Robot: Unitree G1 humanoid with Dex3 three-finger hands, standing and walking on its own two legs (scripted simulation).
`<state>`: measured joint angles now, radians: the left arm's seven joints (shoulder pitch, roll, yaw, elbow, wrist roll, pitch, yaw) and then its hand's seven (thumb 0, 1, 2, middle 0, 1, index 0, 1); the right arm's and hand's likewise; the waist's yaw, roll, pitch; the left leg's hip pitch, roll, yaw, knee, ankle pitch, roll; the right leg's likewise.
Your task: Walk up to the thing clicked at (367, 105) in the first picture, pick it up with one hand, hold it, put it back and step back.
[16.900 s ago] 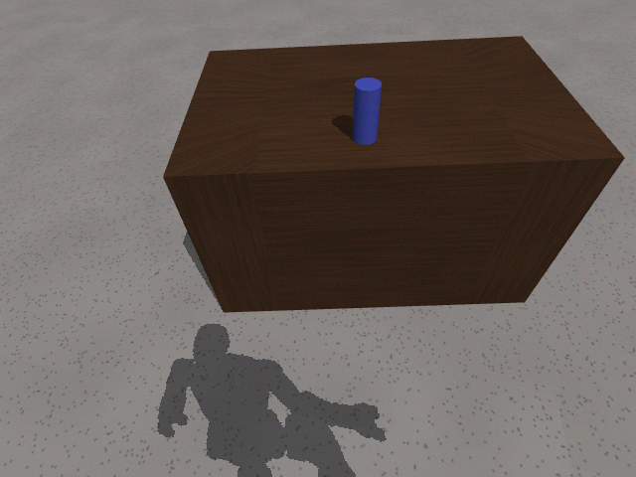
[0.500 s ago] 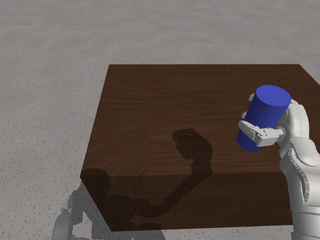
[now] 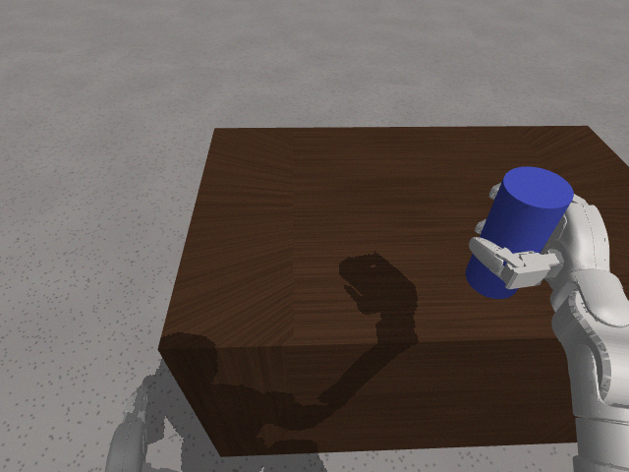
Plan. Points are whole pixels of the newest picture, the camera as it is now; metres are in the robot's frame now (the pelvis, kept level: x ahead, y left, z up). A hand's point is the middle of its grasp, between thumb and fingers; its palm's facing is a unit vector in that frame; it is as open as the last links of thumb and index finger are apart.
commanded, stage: hold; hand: right
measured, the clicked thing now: (511, 238) +0.33 -0.18 +0.17
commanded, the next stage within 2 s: crouch in 1.46 s
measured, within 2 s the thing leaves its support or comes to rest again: neither
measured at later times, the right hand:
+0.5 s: hand (499, 239) +0.32 -0.17 +0.17, palm faces +0.11 +0.99 -0.03, open 9.0 cm
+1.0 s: hand (493, 237) +0.33 -0.16 +0.16, palm faces +0.10 +1.00 -0.02, open 9.0 cm
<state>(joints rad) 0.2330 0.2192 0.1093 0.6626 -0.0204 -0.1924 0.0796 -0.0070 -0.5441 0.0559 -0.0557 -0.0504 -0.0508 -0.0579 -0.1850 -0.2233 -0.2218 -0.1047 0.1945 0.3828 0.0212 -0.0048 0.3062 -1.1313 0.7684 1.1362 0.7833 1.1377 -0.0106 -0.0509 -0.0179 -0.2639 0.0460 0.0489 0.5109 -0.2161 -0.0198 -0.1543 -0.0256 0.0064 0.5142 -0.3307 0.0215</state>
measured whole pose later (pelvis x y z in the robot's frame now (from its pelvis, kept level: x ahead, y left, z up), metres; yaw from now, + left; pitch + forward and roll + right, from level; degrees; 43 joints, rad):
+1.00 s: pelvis +0.00 +0.00 +0.00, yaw +0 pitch -2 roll +0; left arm 0.21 0.22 0.11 0.61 -0.01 -0.22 0.09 -0.01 -0.54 0.06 -0.06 -0.05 -0.05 -0.06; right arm -0.18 -0.20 -0.19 -0.10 0.20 0.37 0.01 0.00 0.31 -1.13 0.78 1.13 0.79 1.13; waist 0.00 -0.05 -0.02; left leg -0.26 0.05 0.05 0.51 -0.21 -0.02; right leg -0.16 -0.02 0.00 0.52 -0.33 0.02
